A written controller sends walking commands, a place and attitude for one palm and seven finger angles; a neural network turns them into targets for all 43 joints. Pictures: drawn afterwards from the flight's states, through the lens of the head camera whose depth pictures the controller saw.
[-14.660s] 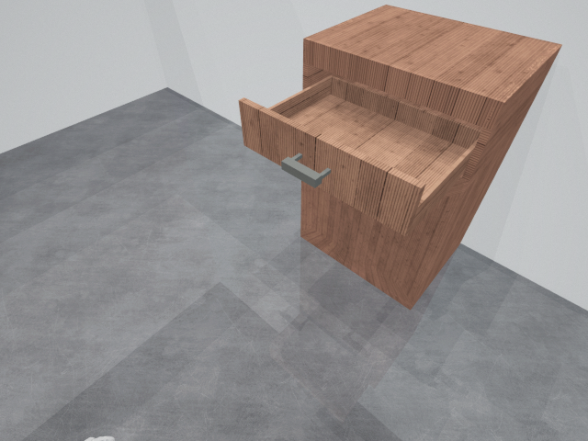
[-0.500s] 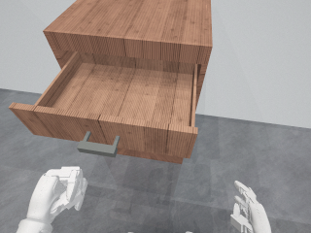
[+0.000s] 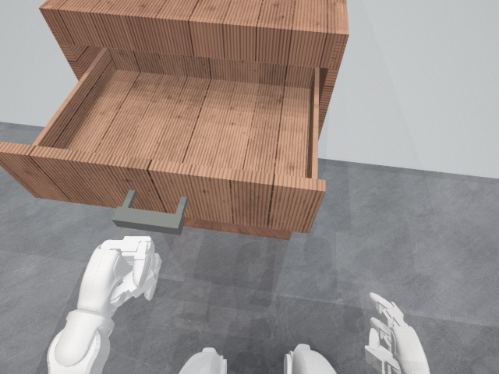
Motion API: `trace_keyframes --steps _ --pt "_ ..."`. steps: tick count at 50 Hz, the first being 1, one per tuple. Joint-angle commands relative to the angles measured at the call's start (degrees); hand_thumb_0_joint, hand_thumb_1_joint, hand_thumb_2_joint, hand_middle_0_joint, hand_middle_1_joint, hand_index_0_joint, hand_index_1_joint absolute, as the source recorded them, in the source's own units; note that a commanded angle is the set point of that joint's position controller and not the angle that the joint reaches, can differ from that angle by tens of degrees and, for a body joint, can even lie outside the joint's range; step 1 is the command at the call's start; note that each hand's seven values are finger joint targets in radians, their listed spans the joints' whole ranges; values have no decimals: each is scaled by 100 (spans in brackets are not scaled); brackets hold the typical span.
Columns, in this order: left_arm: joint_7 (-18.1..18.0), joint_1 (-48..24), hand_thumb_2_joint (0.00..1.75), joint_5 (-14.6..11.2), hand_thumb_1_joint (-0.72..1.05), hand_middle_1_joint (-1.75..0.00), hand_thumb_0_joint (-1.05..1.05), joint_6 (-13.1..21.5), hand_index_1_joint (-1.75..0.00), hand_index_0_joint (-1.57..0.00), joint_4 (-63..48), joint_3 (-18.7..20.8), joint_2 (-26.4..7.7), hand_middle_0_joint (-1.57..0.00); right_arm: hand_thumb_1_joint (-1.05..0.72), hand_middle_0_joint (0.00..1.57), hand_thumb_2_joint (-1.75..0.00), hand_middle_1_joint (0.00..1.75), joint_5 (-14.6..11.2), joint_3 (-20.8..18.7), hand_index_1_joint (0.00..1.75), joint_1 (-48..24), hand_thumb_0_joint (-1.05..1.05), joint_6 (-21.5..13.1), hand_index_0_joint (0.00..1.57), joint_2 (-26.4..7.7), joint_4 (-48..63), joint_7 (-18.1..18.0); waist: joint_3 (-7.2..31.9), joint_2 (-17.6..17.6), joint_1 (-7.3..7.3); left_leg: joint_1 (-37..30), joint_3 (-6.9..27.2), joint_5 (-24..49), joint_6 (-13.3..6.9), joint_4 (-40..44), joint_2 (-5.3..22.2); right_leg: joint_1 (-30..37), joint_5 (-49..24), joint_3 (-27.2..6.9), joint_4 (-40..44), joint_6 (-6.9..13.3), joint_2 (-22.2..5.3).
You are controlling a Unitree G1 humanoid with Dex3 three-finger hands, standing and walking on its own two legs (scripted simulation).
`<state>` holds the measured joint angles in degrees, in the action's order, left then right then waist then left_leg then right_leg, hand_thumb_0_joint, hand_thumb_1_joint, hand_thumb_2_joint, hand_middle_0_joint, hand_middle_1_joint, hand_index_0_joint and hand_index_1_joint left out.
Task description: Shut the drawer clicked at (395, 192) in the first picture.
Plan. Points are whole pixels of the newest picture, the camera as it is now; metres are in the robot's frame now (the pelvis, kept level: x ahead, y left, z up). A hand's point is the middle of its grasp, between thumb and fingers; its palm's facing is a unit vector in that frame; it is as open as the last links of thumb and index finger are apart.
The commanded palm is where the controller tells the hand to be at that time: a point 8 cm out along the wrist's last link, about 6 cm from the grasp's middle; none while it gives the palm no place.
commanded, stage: bring the fist close to the handle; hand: left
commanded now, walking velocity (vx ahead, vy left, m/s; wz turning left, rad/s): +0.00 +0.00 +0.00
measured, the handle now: (153, 209) +0.36 +0.17 +0.04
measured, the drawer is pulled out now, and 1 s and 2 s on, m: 0.29 0.28 0.15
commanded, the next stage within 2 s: push the drawer shut in 0.48 s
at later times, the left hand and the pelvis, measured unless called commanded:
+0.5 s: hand (163, 271) +0.26 +0.14 +0.04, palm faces -0.12 -0.99 -0.05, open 3.3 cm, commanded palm +0.24 +0.20 +0.04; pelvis +0.00 +0.00 -0.01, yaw +0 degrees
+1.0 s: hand (165, 255) +0.29 +0.14 +0.04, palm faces -0.13 -0.99 -0.06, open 3.2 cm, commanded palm +0.28 +0.20 +0.04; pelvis +0.00 +0.00 -0.01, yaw +0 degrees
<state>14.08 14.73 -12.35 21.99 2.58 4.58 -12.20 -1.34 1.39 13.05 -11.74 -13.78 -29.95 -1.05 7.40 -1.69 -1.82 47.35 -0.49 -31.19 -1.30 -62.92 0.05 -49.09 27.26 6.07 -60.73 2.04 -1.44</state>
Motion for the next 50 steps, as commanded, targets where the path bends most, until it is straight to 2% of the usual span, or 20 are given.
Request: trace_keyframes --steps 1,2,4,8,11,14,17,19,22,25,29,31,34,36,41,42,43,47,48,50 --pt "-33 -492 90 -92 90 -160 0 395 -160 -140 -986 284 -499 -140 -90 20 -90 30 -35 -365 30 -133 0 -239 20 -783 872 -1 1545 128 -28 -321 254 1829 21 808 -41 1258 -1450 -377 657 -73 85" --pt "-73 -468 90 -70 90 -160 0 404 -160 -140 -863 434 -628 -140 -90 20 -90 30 -29 -376 30 -148 0 -212 20 -793 846 -4 1478 122 2 -237 260 1826 22 777 -34 1215 -1429 -381 624 -56 98" --pt "-68 -622 90 -44 90 -160 0 460 -160 -140 -847 206 -416 -140 -90 20 -90 30 -23 -363 30 -144 0 -179 20 -778 863 18 1522 57 -54 -241 261 1846 23 716 -31 1067 -1451 -365 543 -59 90" --pt "-154 -535 90 -34 90 -160 0 530 -160 -140 -1270 256 -556 -140 -90 20 -90 30 -24 -386 30 -102 0 -128 20 -770 939 45 1897 -179 31 -486 261 2108 23 736 -20 1198 -1600 -369 505 -39 88" --pt "-223 -591 90 -4 90 -160 0 487 -160 -140 -1221 83 -423 -140 -90 20 -90 30 -38 -377 30 -86 0 -74 20 -774 947 48 1656 -53 -69 -411 281 1930 29 748 -3 1033 -1449 -334 540 -59 96" --pt "-303 -487 90 65 90 -160 0 437 -160 -140 -1136 -5 -330 -140 -90 20 -90 30 -32 -386 30 -71 0 -14 20 -781 977 44 1619 84 -67 -356 292 1882 21 744 -7 1001 -1407 -325 523 -61 101" --pt "-391 -557 90 117 90 -160 0 394 -160 -140 -1155 166 -550 -140 -90 20 -90 30 -32 -385 30 -80 0 48 20 -806 990 25 1614 113 -51 -252 259 1719 7 716 -24 1047 -1314 -366 553 -56 94" --pt "-403 -479 90 101 90 -160 0 396 -160 -140 -1182 152 -481 -140 -90 20 -90 30 -36 -376 30 -78 0 82 20 -777 1048 29 1689 191 -24 -257 251 1733 7 740 -32 1139 -1360 -370 548 -61 96" --pt "-421 -333 90 100 90 -160 0 433 -160 -140 -1350 200 -549 -140 -90 20 -90 30 -37 -374 30 -75 0 103 20 -769 1071 30 1791 32 26 -352 247 1958 15 740 -28 1229 -1551 -366 517 -37 90" --pt "-402 -358 90 86 90 -160 0 447 -160 -140 -1344 33 -397 -140 -90 20 -90 30 -41 -367 30 -78 0 119 20 -744 1084 37 1662 112 -63 -278 219 1820 5 696 -33 1171 -1517 -392 561 -71 87" --pt "-377 -65 90 101 90 -160 0 442 -160 -140 -1345 0 -379 -140 -90 20 -90 30 -38 -378 30 -54 0 128 20 -747 1102 45 1622 67 -49 -319 229 1959 11 679 -28 1148 -1647 -368 532 -58 88" --pt "-378 -400 90 93 90 -160 0 452 -160 -140 -1353 64 -483 -140 -90 20 -90 30 -35 -378 30 -46 0 137 20 -769 1082 21 1594 221 -131 -165 215 1755 -7 610 -37 1143 -1529 -423 564 -87 79" --pt "-391 -692 90 97 90 -160 0 489 -160 -140 -1129 271 -639 -140 -90 20 -90 30 -34 -362 30 -65 0 154 20 -775 1009 -16 1458 223 -133 9 187 1494 -10 568 -52 1102 -1256 -500 622 -82 76" --pt "-357 -1051 90 84 90 -160 0 519 -160 -140 -1139 220 -614 -140 -90 20 -90 30 -35 -347 30 -111 0 128 20 -774 982 -26 1539 -14 -126 -49 205 1457 -11 578 -59 1044 -1138 -495 604 -62 65" --pt "-264 -1356 90 21 90 -160 0 396 -160 -140 -973 50 -466 -140 -90 20 -90 30 -43 -342 30 -62 0 114 20 -783 917 -28 1873 -94 -144 -326 212 1822 -20 624 -58 1229 -1561 -475 615 -73 52" --pt "-271 -1291 90 22 90 -160 0 336 -160 -140 -795 247 -650 -140 -90 20 -90 30 -48 -346 30 -21 0 138 20 -817 887 -25 1847 47 -120 -259 213 1865 -19 636 -51 1328 -1625 -483 632 -63 61" --pt "-254 -1349 90 18 90 -160 0 310 -160 -140 -752 226 -597 -140 -90 20 -90 30 -44 -351 30 -45 0 153 20 -810 879 -20 1908 65 -126 -255 195 1876 -20 639 -55 1373 -1700 -493 629 -82 50" --pt "-286 -1964 90 8 90 -160 0 297 -160 -140 -561 244 -629 -140 -90 20 -90 30 -57 -335 30 -71 0 187 20 -836 813 -41 1590 181 -229 -130 203 1582 -29 669 -48 1196 -1373 -499 718 -92 48" --pt "-289 -2022 90 2 90 -160 0 323 -160 -140 -533 232 -581 -140 -90 20 -90 30 -44 -332 30 -81 0 180 20 -813 794 -37 1680 39 -189 -149 185 1544 -25 676 -63 1227 -1321 -528 725 -90 37" --pt "-312 -2306 90 7 90 -160 0 359 -160 -140 -356 267 -618 -140 -90 20 -90 30 -53 -327 30 -68 0 182 20 -831 734 -43 1617 100 -234 -140 198 1447 -23 679 -56 1116 -1196 -514 737 -94 44"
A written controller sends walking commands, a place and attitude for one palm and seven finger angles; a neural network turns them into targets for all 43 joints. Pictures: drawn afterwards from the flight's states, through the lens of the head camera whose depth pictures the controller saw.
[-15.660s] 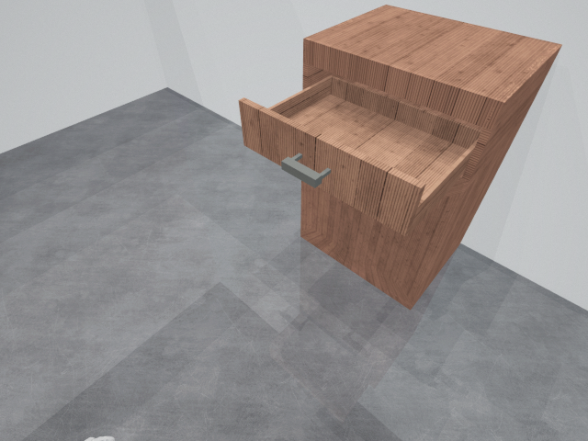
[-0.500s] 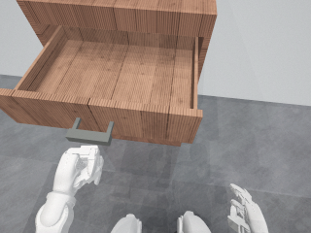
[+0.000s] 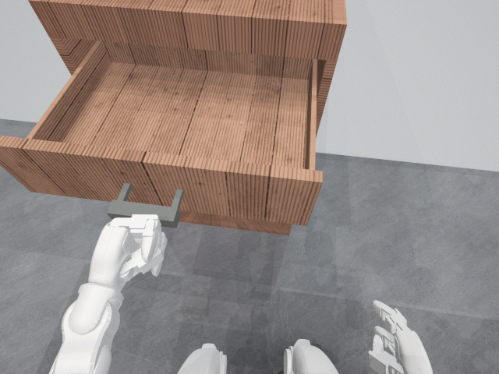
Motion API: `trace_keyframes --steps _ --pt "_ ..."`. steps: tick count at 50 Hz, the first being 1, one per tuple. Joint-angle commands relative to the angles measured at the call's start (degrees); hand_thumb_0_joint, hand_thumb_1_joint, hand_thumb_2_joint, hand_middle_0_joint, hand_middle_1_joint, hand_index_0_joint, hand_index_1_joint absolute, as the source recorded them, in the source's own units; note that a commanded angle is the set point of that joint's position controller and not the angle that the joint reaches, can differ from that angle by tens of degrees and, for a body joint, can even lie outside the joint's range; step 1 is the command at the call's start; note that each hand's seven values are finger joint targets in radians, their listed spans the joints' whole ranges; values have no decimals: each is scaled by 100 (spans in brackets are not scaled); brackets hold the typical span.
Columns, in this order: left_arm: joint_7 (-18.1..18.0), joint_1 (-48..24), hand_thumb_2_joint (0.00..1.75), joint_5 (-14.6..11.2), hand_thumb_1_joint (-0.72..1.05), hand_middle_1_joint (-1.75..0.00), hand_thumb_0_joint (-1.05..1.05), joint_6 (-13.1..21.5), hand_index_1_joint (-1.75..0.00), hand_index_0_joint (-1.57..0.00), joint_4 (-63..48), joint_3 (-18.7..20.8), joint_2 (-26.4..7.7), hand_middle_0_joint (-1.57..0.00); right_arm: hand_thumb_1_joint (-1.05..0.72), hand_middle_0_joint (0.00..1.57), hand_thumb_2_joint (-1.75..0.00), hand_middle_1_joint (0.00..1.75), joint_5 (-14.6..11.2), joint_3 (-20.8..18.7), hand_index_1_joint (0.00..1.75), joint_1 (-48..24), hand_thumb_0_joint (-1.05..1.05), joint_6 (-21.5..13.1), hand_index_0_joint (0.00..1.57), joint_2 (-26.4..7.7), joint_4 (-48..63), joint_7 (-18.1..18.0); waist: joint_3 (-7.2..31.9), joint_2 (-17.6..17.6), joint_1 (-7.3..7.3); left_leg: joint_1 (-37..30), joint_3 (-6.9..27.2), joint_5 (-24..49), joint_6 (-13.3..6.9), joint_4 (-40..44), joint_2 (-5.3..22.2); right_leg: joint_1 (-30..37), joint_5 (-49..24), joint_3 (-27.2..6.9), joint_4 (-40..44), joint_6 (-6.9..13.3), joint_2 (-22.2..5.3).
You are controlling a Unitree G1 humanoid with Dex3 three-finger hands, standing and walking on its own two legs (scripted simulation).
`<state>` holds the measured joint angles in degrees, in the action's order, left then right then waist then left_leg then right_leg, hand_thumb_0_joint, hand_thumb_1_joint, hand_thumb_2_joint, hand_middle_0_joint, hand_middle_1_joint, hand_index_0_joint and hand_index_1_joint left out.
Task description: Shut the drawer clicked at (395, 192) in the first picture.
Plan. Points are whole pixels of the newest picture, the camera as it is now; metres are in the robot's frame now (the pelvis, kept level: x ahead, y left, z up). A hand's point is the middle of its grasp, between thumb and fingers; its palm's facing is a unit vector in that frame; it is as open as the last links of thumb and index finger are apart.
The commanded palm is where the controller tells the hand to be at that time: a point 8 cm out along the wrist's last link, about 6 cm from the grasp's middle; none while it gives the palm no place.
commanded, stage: push the drawer shut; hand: left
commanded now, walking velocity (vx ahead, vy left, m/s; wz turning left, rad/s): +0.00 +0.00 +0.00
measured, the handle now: (148, 202) +0.37 +0.17 +0.04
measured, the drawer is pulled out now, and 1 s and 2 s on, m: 0.28 0.15 0.03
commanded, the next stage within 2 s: none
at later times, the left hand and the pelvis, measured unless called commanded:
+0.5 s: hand (169, 209) +0.36 +0.14 +0.04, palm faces -0.14 -0.99 -0.05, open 3.1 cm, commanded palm +0.35 +0.20 +0.04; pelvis -0.01 +0.01 +0.00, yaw -1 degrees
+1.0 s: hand (178, 180) +0.42 +0.13 +0.04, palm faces -0.12 -0.99 -0.05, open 3.0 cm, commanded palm +0.41 +0.19 +0.04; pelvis -0.01 +0.01 +0.00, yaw -1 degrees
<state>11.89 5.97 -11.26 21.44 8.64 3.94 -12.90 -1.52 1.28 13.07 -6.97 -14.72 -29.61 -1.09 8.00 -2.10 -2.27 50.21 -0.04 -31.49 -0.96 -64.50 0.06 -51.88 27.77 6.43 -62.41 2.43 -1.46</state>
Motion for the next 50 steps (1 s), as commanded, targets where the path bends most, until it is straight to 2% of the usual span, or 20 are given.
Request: trace_keyframes --steps 1,4,5,8,11,12,13,16,17,19,22,29,32,33,37,39,40,43,48,50 --pt "-98 -1569 90 -110 90 -160 0 442 -160 -140 -940 337 -552 -140 -90 20 -90 30 -31 -316 30 -77 0 -306 20 -734 681 -38 1597 110 -172 -415 163 1443 -54 848 -60 1414 -1189 -562 910 -128 35" --pt "-115 -2170 90 -47 90 -160 0 460 -160 -140 -659 251 -555 -140 -90 20 -90 30 -37 -307 30 -51 0 -291 20 -768 577 -55 1593 101 -273 -416 197 1319 -62 846 -45 1244 -1016 -550 896 -130 38" --pt "-119 -2315 90 -35 90 -160 0 458 -160 -140 -575 287 -605 -140 -90 20 -90 30 -39 -307 30 -56 0 -290 20 -773 555 -61 1604 10 -234 -437 209 1261 -54 869 -51 1216 -922 -556 898 -115 41" --pt "-127 -2664 90 -24 90 -160 0 406 -160 -140 -259 375 -689 -140 -90 20 -90 30 -44 -304 30 -9 0 -259 20 -803 476 -77 1750 184 -267 -418 211 1258 -76 877 -50 1303 -927 -584 921 -128 45" --pt "-120 -3011 90 -53 90 -160 0 361 -160 -140 -100 391 -698 -140 -90 20 -90 30 -57 -304 30 9 0 -238 20 -798 446 -85 1888 52 -243 -508 193 1256 -63 920 -57 1342 -930 -591 952 -132 33" --pt "-139 -3058 90 -33 90 -160 0 349 -160 -140 10 504 -840 -140 -90 20 -90 30 -51 -307 30 33 0 -227 20 -829 419 -89 1924 139 -241 -468 218 1295 -67 928 -40 1350 -942 -573 917 -128 50" --pt "-119 -3104 90 -23 90 -160 0 319 -160 -140 138 403 -692 -140 -90 20 -90 30 -52 -291 30 43 0 -209 20 -803 423 -77 1945 38 -238 -500 199 1300 -64 955 -58 1368 -975 -573 927 -126 49" --pt "-145 -3333 90 -45 90 -160 0 334 -160 -140 323 463 -700 -140 -90 20 -90 30 -55 -294 30 75 0 -175 20 -803 414 -60 1911 21 -211 -564 214 1332 -38 1025 -53 1354 -1005 -541 943 -112 53" --pt "-171 -3362 90 -50 90 -160 0 337 -160 -140 453 551 -784 -140 -90 20 -90 30 -49 -292 30 119 0 -164 20 -827 385 -59 1917 185 -236 -521 231 1383 -54 1025 -39 1377 -1054 -528 935 -119 67" --pt "-174 -3456 90 -44 90 -160 0 371 -160 -140 551 580 -780 -140 -90 20 -90 30 -43 -297 30 152 0 -127 20 -819 389 -37 1940 102 -217 -543 205 1429 -35 1053 -44 1408 -1146 -535 935 -118 66" --pt "-235 -3751 90 26 90 -160 0 444 -160 -140 778 762 -1010 -140 -90 20 -90 30 -25 -294 30 232 0 -70 20 -834 347 -19 1899 35 -207 -484 197 1420 -31 1054 -50 1419 -1143 -552 913 -103 73" --pt "-294 -4017 90 100 90 -160 0 574 -160 -140 1119 700 -839 -140 -90 20 -90 30 4 -344 30 432 0 62 20 -840 297 51 2149 3 -247 -720 198 1864 -2 1046 -23 1370 -1572 -506 808 -103 94" --pt "-322 -4331 90 135 90 -160 0 598 -160 -140 1321 806 -1015 -140 -90 20 -90 30 3 -354 30 528 0 122 20 -872 221 48 2071 169 -327 -654 217 1860 -15 1016 -3 1342 -1592 -503 803 -106 118" --pt "-311 -4393 90 164 90 -160 0 615 -160 -140 1393 736 -911 -140 -90 20 -90 30 14 -352 30 545 0 142 20 -853 205 55 2128 90 -336 -695 208 1897 -13 1024 -12 1339 -1638 -513 802 -112 120" --pt "-321 -4704 90 166 90 -160 0 677 -160 -140 1492 878 -1105 -140 -90 20 -90 30 15 -359 30 603 0 201 20 -875 155 49 2225 -40 -335 -784 225 1995 -7 1010 -2 1307 -1684 -513 773 -93 128" --pt "-319 -4821 90 167 90 -160 0 691 -160 -140 1556 707 -863 -140 -90 20 -90 30 24 -364 30 633 0 220 20 -841 131 72 2321 -156 -356 -963 243 2181 26 1011 13 1224 -1770 -492 758 -97 125" --pt "-330 -4947 90 151 90 -160 0 684 -160 -140 1649 712 -851 -140 -90 20 -90 30 23 -372 30 663 0 231 20 -847 90 74 2265 -35 -419 -936 238 2160 17 990 20 1201 -1783 -487 785 -111 132" --pt "-350 -5349 90 221 90 -160 0 711 -160 -140 2094 895 -1121 -140 -90 20 -90 30 34 -346 30 729 0 281 20 -877 -8 57 2069 8 -470 -692 227 1912 -5 973 4 1136 -1634 -518 788 -108 146" --pt "-365 -5807 90 263 90 -160 0 820 -160 -140 2209 843 -1043 -140 -90 20 -90 30 66 -366 30 838 0 313 20 -877 -51 86 2535 -254 -496 -1068 279 2281 25 918 20 1006 -1792 -490 699 -99 153" --pt "-379 -5946 90 257 90 -160 0 836 -160 -140 2360 897 -1100 -140 -90 20 -90 30 70 -368 30 864 0 339 20 -875 -79 95 2470 -104 -518 -920 244 2159 12 907 12 1098 -1784 -517 743 -109 161"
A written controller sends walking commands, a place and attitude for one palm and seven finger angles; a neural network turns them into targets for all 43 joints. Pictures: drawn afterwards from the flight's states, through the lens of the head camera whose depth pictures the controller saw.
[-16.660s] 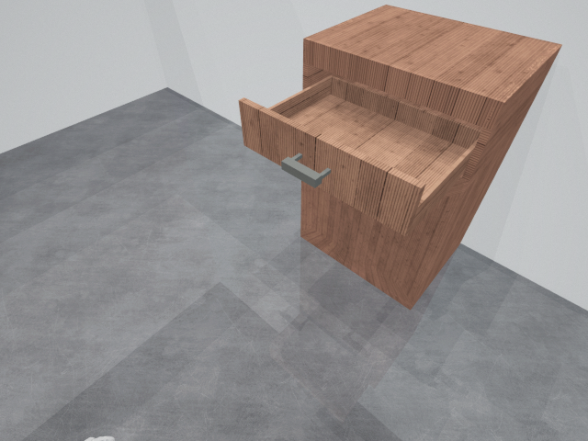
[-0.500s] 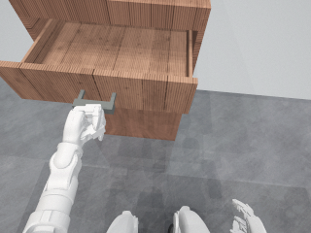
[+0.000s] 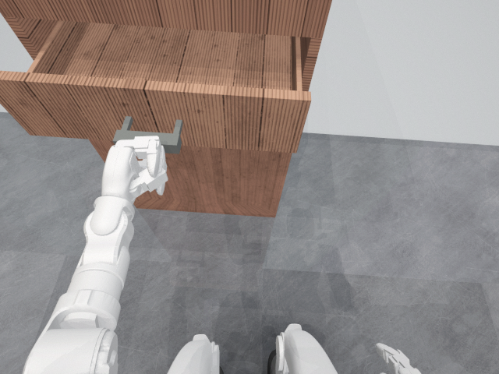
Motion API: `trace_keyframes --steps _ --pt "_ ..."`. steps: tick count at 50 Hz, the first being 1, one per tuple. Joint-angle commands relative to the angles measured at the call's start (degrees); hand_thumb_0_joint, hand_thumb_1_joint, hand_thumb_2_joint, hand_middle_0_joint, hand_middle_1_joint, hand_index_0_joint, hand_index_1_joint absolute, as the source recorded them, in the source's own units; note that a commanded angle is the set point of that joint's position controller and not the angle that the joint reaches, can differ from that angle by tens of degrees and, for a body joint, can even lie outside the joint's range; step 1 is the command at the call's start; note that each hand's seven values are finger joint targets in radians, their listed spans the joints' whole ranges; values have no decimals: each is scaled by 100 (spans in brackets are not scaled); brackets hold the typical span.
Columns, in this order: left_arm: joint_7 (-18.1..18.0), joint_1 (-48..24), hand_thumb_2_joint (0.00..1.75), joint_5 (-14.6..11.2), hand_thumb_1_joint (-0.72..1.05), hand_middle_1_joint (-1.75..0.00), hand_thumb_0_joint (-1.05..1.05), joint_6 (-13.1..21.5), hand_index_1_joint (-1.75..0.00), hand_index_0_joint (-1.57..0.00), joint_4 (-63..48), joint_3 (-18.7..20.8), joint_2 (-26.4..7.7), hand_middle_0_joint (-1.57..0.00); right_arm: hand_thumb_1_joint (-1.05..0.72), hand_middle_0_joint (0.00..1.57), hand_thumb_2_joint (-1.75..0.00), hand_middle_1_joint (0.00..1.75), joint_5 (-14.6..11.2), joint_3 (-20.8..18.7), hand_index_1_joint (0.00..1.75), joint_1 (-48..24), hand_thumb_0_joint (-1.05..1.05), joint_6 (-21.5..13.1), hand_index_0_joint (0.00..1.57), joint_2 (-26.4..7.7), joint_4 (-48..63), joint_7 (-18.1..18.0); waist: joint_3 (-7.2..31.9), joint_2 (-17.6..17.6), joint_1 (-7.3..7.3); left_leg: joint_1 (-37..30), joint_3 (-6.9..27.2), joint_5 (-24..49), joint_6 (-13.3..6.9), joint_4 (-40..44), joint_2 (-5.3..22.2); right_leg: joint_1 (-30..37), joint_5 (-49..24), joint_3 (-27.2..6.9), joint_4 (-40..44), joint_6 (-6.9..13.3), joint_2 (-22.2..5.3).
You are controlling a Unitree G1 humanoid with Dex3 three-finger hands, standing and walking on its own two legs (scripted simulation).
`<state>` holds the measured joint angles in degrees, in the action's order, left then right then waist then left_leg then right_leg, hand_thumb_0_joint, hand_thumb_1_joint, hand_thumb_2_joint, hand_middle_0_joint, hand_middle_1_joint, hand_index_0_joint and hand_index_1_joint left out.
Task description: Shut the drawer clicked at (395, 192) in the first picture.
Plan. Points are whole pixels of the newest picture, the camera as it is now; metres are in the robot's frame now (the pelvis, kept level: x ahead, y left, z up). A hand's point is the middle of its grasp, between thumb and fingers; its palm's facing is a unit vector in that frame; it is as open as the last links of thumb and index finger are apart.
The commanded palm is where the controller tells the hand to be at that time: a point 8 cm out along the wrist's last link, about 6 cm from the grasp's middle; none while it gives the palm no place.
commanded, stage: push the drawer shut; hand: left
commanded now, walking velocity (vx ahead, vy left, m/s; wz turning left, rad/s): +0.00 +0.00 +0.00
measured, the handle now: (150, 132) +0.50 +0.16 +0.04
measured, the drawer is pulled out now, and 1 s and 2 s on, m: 0.15 0.03 0.00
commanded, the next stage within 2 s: pull the fist back off the drawer in 1.54 s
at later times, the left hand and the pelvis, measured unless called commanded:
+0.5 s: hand (172, 139) +0.49 +0.12 +0.05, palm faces -0.08 -1.00 -0.05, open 3.3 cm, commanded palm +0.47 +0.18 +0.04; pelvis -0.01 +0.00 -0.01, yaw -1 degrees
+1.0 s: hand (174, 111) +0.55 +0.12 +0.05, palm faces -0.09 -1.00 -0.03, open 3.2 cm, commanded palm +0.54 +0.17 +0.04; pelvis -0.01 +0.00 -0.02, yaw -2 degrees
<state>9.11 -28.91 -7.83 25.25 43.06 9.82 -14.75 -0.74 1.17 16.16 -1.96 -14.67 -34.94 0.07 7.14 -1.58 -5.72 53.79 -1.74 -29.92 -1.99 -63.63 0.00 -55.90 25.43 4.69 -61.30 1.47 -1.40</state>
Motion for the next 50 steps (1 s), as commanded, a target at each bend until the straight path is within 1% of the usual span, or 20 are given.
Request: trace_keyframes --steps 1,5,8,11,16,19,20,21,23,24,26,30,34,38,40,42,43,47,48,50 --pt "-105 -2479 90 -69 90 -160 0 469 -160 -140 -999 349 -946 -140 -90 20 -90 30 0 -359 30 579 0 -151 20 -884 453 -21 2594 -113 -162 -1216 405 2011 108 819 8 1580 -1596 -360 621 -10 156" --pt "-113 -3089 90 -6 90 -160 0 505 -160 -140 -417 417 -1060 -140 -90 20 -90 30 6 -332 30 639 0 -106 20 -893 364 -20 2290 -17 -308 -848 361 1502 65 783 -12 1416 -1242 -401 684 -30 172" --pt "-105 -3380 90 43 90 -160 0 607 -160 -140 -251 642 -1350 -140 -90 20 -90 30 40 -315 30 724 0 -93 20 -906 363 -29 2551 -181 -281 -847 343 1527 48 759 -41 1535 -1299 -453 653 -18 178" --pt "-58 -3702 90 47 90 -160 0 651 -160 -140 -3 603 -1328 -140 -90 20 -90 30 47 -304 30 777 0 -63 20 -894 330 -22 2578 -157 -372 -825 346 1515 37 720 -33 1472 -1294 -457 655 -28 182" --pt "-8 -4067 90 93 90 -160 0 706 -160 -140 336 856 -1691 -140 -90 20 -90 30 81 -292 30 934 0 -23 20 -923 295 -19 2706 -227 -391 -632 306 1526 10 642 -35 1588 -1374 -531 636 -25 200" --pt "18 -4184 90 95 90 -160 0 735 -160 -140 381 808 -1599 -140 -90 20 -90 30 112 -302 30 1028 0 18 20 -924 293 12 2880 -387 -438 -886 348 1758 18 634 -9 1441 -1503 -477 595 -23 223" --pt "15 -4135 90 97 90 -160 0 717 -160 -140 486 884 -1670 -140 -90 20 -90 30 114 -301 30 1066 0 34 20 -934 292 26 2840 -249 -417 -801 341 1702 10 619 -8 1486 -1474 -491 619 -27 238" --pt "16 -4247 90 121 90 -160 0 709 -160 -140 584 826 -1651 -140 -90 20 -90 30 112 -294 30 1081 0 56 20 -938 274 26 2763 -171 -493 -716 350 1648 0 623 -4 1462 -1446 -489 631 -33 236" --pt "23 -4449 90 174 90 -160 0 714 -160 -140 687 819 -1673 -140 -90 20 -90 30 132 -288 30 1156 0 81 20 -944 256 33 2737 -257 -543 -693 345 1600 -9 590 -5 1384 -1402 -500 625 -38 259" --pt "-11 -4531 90 172 90 -160 0 706 -160 -140 747 1043 -1940 -140 -90 20 -90 30 145 -294 30 1204 0 96 20 -980 234 26 2733 -172 -549 -571 339 1552 -22 565 2 1434 -1379 -519 635 -45 257" --pt "-8 -4646 90 227 90 -160 0 704 -160 -140 782 1088 -2068 -140 -90 20 -90 30 151 -276 30 1246 0 117 20 -969 246 21 2773 -201 -565 -472 313 1512 -35 554 -5 1534 -1381 -558 647 -46 262" --pt "11 -4719 90 261 90 -160 0 691 -160 -140 844 1183 -2178 -140 -90 20 -90 30 182 -272 30 1346 0 180 20 -993 265 42 3015 -383 -555 -658 345 1758 -19 512 11 1463 -1542 -515 581 -36 289" --pt "25 -4997 90 310 90 -160 0 619 -160 -140 1108 1244 -2369 -140 -90 20 -90 30 184 -241 30 1406 0 229 20 -1026 225 42 2780 -369 -677 -442 352 1614 -35 467 27 1339 -1420 -525 612 -40 305" --pt "10 -5253 90 363 90 -160 0 575 -160 -140 1221 1324 -2505 -140 -90 20 -90 30 223 -225 30 1525 0 251 20 -1058 212 52 2896 -582 -729 -608 402 1767 -30 429 40 1175 -1448 -474 565 -28 336" --pt "12 -5488 90 397 90 -160 0 547 -160 -140 1249 1363 -2650 -140 -90 20 -90 30 230 -208 30 1567 0 270 20 -1066 204 39 2908 -452 -803 -469 409 1754 -47 377 57 1209 -1459 -488 557 -42 338" --pt "33 -5621 90 394 90 -160 0 523 -160 -140 1309 1251 -2504 -140 -90 20 -90 30 244 -199 30 1599 0 266 20 -1054 208 58 2946 -685 -849 -581 431 1805 -46 332 54 1032 -1449 -464 521 -24 349" --pt "23 -5681 90 437 90 -160 0 513 -160 -140 1337 1394 -2725 -140 -90 20 -90 30 258 -198 30 1645 0 287 20 -1098 181 58 3029 -645 -837 -601 466 1833 -31 323 73 1022 -1429 -441 494 -27 360" --pt "5 -5910 90 478 90 -160 0 439 -160 -140 1404 1386 -2759 -140 -90 20 -90 30 279 -188 30 1726 0 313 20 -1104 195 73 3156 -748 -921 -677 505 1989 -39 263 87 918 -1514 -423 461 -23 373" --pt "-20 -5873 90 510 90 -160 0 422 -160 -140 1447 1499 -2904 -140 -90 20 -90 30 290 -189 30 1758 0 335 20 -1126 179 73 3195 -798 -898 -730 538 2138 -19 255 107 888 -1597 -390 421 -20 371" --pt "-20 -6029 90 548 90 -160 0 390 -160 -140 1427 1354 -2758 -140 -90 20 -90 30 306 -185 30 1779 0 355 20 -1103 168 100 3268 -956 -940 -816 544 2200 -8 206 113 779 -1607 -385 415 -19 376"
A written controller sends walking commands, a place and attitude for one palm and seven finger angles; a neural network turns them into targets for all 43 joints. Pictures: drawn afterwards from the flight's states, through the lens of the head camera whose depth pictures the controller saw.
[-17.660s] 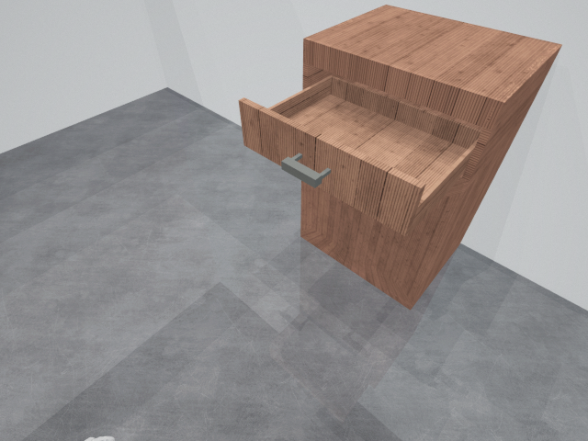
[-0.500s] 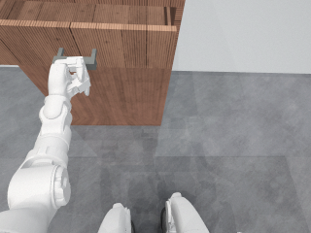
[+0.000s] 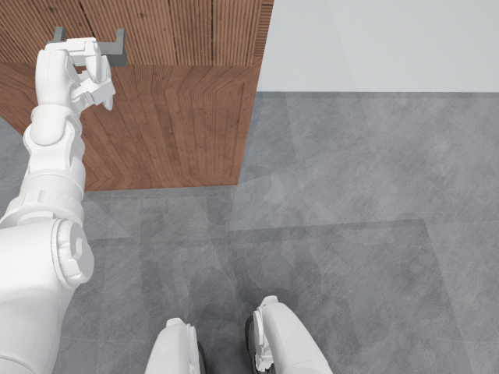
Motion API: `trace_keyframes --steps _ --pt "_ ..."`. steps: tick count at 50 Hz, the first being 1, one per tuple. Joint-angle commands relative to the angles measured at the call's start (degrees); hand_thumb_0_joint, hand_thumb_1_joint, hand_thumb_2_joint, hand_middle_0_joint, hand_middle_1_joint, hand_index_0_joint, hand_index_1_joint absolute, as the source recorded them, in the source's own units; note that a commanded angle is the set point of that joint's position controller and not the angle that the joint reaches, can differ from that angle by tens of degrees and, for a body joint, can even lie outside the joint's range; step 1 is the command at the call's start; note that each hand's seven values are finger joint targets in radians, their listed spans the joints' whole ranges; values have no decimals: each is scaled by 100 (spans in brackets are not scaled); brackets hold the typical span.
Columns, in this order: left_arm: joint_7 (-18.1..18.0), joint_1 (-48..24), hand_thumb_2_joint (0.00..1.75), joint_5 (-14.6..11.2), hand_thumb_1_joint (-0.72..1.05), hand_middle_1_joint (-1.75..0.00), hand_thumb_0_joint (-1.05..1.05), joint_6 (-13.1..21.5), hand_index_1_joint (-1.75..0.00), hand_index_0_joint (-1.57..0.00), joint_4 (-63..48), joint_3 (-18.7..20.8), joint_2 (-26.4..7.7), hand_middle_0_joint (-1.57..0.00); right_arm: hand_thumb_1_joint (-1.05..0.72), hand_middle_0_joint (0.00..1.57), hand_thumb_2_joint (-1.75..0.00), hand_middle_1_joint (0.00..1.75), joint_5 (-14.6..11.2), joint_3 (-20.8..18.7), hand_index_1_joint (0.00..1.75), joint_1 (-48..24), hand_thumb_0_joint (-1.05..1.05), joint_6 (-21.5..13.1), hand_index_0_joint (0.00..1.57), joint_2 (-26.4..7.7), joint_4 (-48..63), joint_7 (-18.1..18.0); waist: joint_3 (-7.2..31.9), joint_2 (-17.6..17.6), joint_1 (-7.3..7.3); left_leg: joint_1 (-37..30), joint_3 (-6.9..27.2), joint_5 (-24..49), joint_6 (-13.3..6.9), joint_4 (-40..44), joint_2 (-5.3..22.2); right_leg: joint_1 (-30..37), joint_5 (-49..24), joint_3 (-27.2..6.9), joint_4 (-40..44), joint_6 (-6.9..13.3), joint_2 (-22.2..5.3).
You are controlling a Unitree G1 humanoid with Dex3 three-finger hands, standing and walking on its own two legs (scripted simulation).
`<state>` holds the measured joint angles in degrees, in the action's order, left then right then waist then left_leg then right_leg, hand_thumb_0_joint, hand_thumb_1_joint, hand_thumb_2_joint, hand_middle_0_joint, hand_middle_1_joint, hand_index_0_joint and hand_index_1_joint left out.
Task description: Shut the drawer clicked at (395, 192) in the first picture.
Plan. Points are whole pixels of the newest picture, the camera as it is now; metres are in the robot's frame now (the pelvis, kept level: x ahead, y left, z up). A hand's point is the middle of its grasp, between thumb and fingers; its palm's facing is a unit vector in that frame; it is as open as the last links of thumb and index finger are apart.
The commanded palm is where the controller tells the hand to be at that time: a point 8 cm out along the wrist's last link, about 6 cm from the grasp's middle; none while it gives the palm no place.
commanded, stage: push the drawer shut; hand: left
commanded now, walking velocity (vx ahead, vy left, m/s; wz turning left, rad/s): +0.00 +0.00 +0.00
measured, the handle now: (89, 43) +0.63 +0.17 +0.06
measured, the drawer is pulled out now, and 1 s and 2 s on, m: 0.03 0.00 0.00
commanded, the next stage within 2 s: pull the fist back off the drawer in 0.54 s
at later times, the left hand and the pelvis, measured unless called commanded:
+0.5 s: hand (98, 64) +0.58 +0.15 +0.06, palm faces -0.05 -1.00 -0.03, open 3.0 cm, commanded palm +0.60 +0.16 +0.06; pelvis -0.01 +0.01 -0.01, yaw +0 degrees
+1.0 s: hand (101, 64) +0.58 +0.15 +0.06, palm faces -0.05 -1.00 -0.04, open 3.1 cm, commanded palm +0.57 +0.16 +0.06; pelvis -0.03 +0.01 -0.02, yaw +0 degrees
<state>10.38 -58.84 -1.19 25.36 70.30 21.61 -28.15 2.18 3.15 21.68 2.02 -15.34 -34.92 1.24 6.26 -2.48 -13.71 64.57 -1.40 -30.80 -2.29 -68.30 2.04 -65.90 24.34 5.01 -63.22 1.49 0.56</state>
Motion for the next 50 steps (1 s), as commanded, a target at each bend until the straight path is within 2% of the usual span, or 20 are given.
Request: trace_keyframes --steps 1,4,8,9,10,13,15,18,22,23,27,28,32,35,38,40,43,45,47,50 --pt "-176 -3030 90 -109 90 -160 0 338 -160 -140 -1179 283 -1541 -140 -90 20 -90 30 27 -381 30 1269 0 -26 20 -1058 142 -14 3232 -734 -187 -1814 520 2298 14 665 -77 1774 -1520 -400 621 -26 186" --pt "-198 -3150 90 -16 90 -160 0 285 -160 -140 -1064 335 -1716 -140 -90 20 -90 30 35 -351 30 1323 0 23 20 -1079 161 -7 3217 -846 -192 -1741 541 2328 18 646 -73 1716 -1506 -387 587 -19 195" --pt "-227 -3425 90 90 90 -160 0 195 -160 -140 -903 338 -1857 -140 -90 20 -90 30 61 -314 30 1425 0 57 20 -1110 151 -2 3163 -943 -301 -1744 610 2334 15 610 -47 1493 -1401 -338 555 -14 213" --pt "-234 -3664 90 95 90 -160 0 187 -160 -140 -994 237 -1780 -140 -90 20 -90 30 72 -314 30 1444 0 60 20 -1105 128 5 3222 -1002 -394 -1830 644 2381 16 583 -32 1388 -1404 -326 543 -22 211" --pt "-258 -3648 90 131 90 -160 0 173 -160 -140 -936 333 -1889 -140 -90 20 -90 30 85 -320 30 1505 0 75 20 -1122 123 3 3268 -962 -366 -1878 680 2471 28 577 -21 1373 -1424 -301 520 -16 218" --pt "-258 -3956 90 165 90 -160 0 112 -160 -140 -891 120 -1677 -140 -90 20 -90 30 93 -314 30 1578 0 97 20 -1123 85 26 3287 -1040 -544 -2015 745 2573 31 499 13 1076 -1414 -272 508 -33 233" --pt "-311 -4381 90 187 90 -160 0 66 -160 -140 -864 123 -1800 -140 -90 20 -90 30 109 -295 30 1642 0 93 20 -1152 1 11 3085 -1112 -670 -1907 789 2314 22 499 20 868 -1149 -247 534 -38 235" --pt "-366 -4692 90 248 90 -160 0 51 -160 -140 -866 44 -1758 -140 -90 20 -90 30 147 -294 30 1721 0 60 20 -1177 -71 14 3261 -1367 -739 -2235 937 2392 75 478 43 531 -1055 -192 496 -15 235" --pt "-406 -5165 90 273 90 -160 0 10 -160 -140 -822 -256 -1522 -140 -90 20 -90 30 178 -261 30 1768 0 -7 20 -1171 -159 16 3102 -1587 -942 -2335 1051 2182 93 498 48 172 -880 -132 486 1 239" --pt "-419 -5263 90 309 90 -160 0 12 -160 -140 -867 -282 -1541 -140 -90 20 -90 30 187 -261 30 1770 0 -22 20 -1188 -174 20 3198 -1733 -916 -2420 1089 2177 119 491 47 96 -846 -123 464 12 234" --pt "-498 -5599 90 323 90 -160 0 -61 -160 -140 -755 -497 -1353 -140 -90 20 -90 30 204 -228 30 1779 0 -123 20 -1193 -230 9 3086 -1752 -1103 -2281 1141 1736 81 496 41 -135 -632 -111 460 13 238" --pt "-523 -5626 90 360 90 -160 0 -69 -160 -140 -741 -442 -1494 -140 -90 20 -90 30 208 -216 30 1783 0 -138 20 -1223 -238 -4 3107 -1805 -1078 -2283 1170 1695 106 514 43 -154 -601 -100 448 20 232" --pt "-596 -5864 90 361 90 -160 0 -144 -160 -140 -699 -693 -1188 -140 -90 20 -90 30 217 -202 30 1766 0 -258 20 -1233 -312 -12 3005 -2028 -1217 -2420 1309 1407 115 590 81 -504 -484 -65 429 25 223" --pt "-611 -5798 90 415 90 -160 0 -197 -160 -140 -637 -558 -1440 -140 -90 20 -90 30 236 -178 30 1787 0 -290 20 -1248 -273 4 3160 -1935 -1130 -2183 1230 1277 89 536 27 -258 -426 -86 439 35 224" --pt "-576 -5696 90 423 90 -160 0 -269 -160 -140 -506 -596 -1372 -140 -90 20 -90 30 226 -164 30 1778 0 -293 20 -1264 -233 29 3035 -1850 -1138 -2083 1282 1101 77 562 40 -302 -355 -77 435 36 220" --pt "-555 -5638 90 427 90 -160 0 -300 -160 -140 -535 -426 -1617 -140 -90 20 -90 30 228 -151 30 1775 0 -288 20 -1267 -195 36 3051 -1811 -1054 -1883 1189 1048 49 537 16 -107 -319 -101 436 41 221" --pt "-484 -5427 90 418 90 -160 0 -360 -160 -140 -434 -492 -1489 -140 -90 20 -90 30 209 -140 30 1751 0 -272 20 -1260 -124 72 2950 -1878 -977 -1861 1203 972 63 581 10 -148 -282 -94 431 56 213" --pt "-462 -5289 90 361 90 -160 0 -364 -160 -140 -552 -350 -1607 -140 -90 20 -90 30 197 -153 30 1757 0 -265 20 -1254 -94 76 3077 -1700 -925 -1788 1119 1046 26 551 6 88 -324 -128 476 35 221" --pt "-416 -5066 90 335 90 -160 0 -354 -160 -140 -597 -282 -1633 -140 -90 20 -90 30 187 -158 30 1760 0 -256 20 -1249 -60 94 3140 -1784 -830 -1916 1161 1116 49 594 27 65 -346 -107 438 50 216" --pt "-371 -4682 90 275 90 -160 0 -375 -160 -140 -615 -261 -1551 -140 -90 20 -90 30 152 -172 30 1714 0 -198 20 -1230 -13 106 3043 -1463 -735 -1770 1059 1187 27 611 22 321 -379 -138 508 33 222"
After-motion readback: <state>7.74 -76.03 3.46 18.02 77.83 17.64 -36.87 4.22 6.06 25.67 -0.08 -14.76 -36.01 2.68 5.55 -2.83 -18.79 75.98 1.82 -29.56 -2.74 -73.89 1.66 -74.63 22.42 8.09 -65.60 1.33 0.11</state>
